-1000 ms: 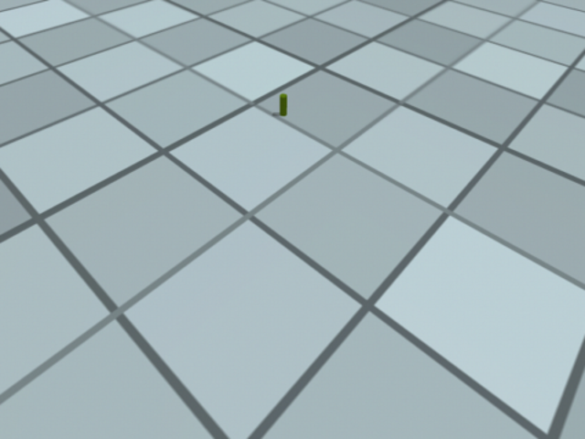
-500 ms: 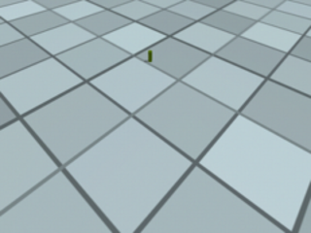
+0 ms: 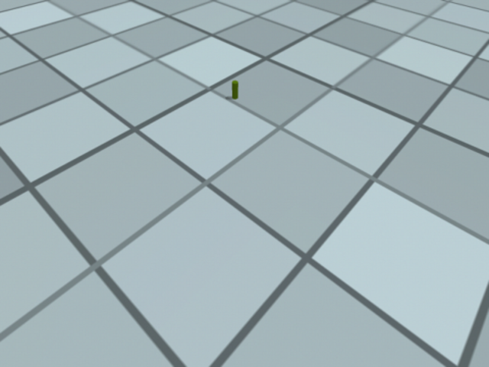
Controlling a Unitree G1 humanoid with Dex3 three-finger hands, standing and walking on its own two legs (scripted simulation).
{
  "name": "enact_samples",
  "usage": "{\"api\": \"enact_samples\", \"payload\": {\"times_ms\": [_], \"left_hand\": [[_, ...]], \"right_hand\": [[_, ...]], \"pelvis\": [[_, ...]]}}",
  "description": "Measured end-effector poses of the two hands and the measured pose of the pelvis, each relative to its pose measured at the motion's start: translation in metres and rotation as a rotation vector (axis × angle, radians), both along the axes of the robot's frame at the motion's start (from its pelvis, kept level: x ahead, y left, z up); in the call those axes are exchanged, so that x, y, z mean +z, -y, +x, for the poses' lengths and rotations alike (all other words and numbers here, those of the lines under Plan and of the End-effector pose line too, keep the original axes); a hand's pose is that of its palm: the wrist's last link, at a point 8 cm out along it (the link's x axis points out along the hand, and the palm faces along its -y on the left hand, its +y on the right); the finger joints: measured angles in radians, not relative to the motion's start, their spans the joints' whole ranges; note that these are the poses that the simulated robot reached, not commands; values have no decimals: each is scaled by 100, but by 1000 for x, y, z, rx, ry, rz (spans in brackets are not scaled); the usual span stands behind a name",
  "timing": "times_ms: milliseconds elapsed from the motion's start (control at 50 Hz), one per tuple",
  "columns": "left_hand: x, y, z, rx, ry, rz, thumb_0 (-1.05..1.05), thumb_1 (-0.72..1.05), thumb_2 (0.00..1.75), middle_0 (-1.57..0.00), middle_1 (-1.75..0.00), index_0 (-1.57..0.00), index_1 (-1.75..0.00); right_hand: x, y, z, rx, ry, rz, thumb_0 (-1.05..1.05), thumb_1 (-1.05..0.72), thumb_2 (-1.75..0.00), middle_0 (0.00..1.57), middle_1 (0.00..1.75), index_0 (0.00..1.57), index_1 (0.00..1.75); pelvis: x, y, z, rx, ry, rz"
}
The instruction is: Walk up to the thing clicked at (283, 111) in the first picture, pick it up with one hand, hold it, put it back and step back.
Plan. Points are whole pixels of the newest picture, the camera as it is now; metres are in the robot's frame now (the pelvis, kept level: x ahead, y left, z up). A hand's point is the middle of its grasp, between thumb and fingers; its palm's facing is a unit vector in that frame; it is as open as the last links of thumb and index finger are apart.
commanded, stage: stand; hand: left
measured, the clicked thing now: (235, 90) +2.00 +0.05 -0.72
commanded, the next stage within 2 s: walk up in 0.12 s
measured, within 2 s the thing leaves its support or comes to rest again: neither
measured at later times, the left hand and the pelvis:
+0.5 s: hand (102, 320) +0.24 +0.27 -0.13, palm faces -0.22 -0.80 -0.56, open 7.4 cm; pelvis +0.09 -0.03 -0.04, yaw -17 degrees
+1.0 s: hand (170, 168) +0.67 +0.22 -0.16, palm faces -0.57 -0.65 -0.50, open 7.4 cm; pelvis +0.40 +0.02 -0.03, yaw -36 degrees
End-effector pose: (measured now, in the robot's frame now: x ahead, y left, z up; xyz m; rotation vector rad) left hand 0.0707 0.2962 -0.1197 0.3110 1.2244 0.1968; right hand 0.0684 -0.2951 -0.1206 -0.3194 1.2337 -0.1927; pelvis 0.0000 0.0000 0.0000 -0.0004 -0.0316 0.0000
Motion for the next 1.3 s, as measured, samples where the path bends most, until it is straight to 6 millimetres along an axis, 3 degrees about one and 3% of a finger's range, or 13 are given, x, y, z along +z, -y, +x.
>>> {"api": "enact_samples", "payload": {"times_ms": [140,240,300,440,520,600,680,780,880,980,1120,1220,1300], "left_hand": [[1,-1,1,-6,5,-4,1,90,90,-20,-30,-20,-30],[5,-15,8,-110,-71,28,1,90,90,-20,-30,-20,-30],[13,-21,38,-185,-97,81,1,90,90,-20,-30,-20,-30],[37,-15,145,-297,84,184,1,90,90,-20,-30,-20,-30],[37,-10,173,-298,132,234,1,90,90,-20,-30,-20,-30],[38,-1,190,-316,54,217,1,90,90,-20,-30,-20,-30],[33,2,230,-370,-11,186,1,90,90,-20,-30,-20,-30],[16,-5,328,-466,-32,173,1,89,90,-21,-31,-21,-30],[-18,-13,472,-587,5,215,1,89,90,-21,-31,-21,-30],[-1,36,596,-710,127,155,1,90,90,-20,-30,-20,-30],[33,96,724,-858,166,150,1,90,90,-20,-30,-20,-30],[45,143,805,-923,213,156,1,90,90,-20,-30,-20,-30],[39,172,859,-938,303,153,1,90,90,-20,-30,-20,-30]], "right_hand": [[1,1,0,-3,8,10,1,-90,-90,21,30,20,30],[6,20,7,-81,172,27,1,-90,-90,21,30,20,30],[5,37,-3,-159,223,8,1,-90,-90,21,30,20,30],[-22,83,-10,-234,169,-6,1,-90,-90,21,30,20,30],[-29,95,26,-234,161,-1,2,-90,-90,20,30,20,30],[-8,88,87,-215,256,24,2,-91,-90,20,30,19,30],[13,82,142,-214,324,27,2,-90,-90,20,30,20,30],[22,79,197,-267,328,-35,1,-90,-90,21,30,20,30],[12,60,225,-391,301,-138,1,-90,-90,20,30,20,30],[15,12,209,-576,147,-95,1,-90,-90,20,30,20,30],[14,-33,205,-767,61,-62,1,-90,-90,21,30,20,30],[-7,-46,234,-854,14,-19,1,-90,-90,20,30,20,30],[-31,-34,283,-860,2,2,2,-90,-90,20,30,20,30]], "pelvis": [[0,0,0,-10,-6,3],[-8,-7,8,-122,-47,24],[-12,-5,18,-185,-54,29],[-34,24,66,-284,-28,28],[-41,31,94,-316,-26,-33],[-26,30,134,-370,-11,-45],[-18,24,184,-440,-16,-34],[-28,8,262,-508,-44,-42],[-54,-13,338,-559,-34,-17],[-32,-18,391,-612,-42,4],[-16,-10,479,-699,-34,31],[-22,6,542,-751,-35,37],[-39,25,584,-788,-39,-1]]}}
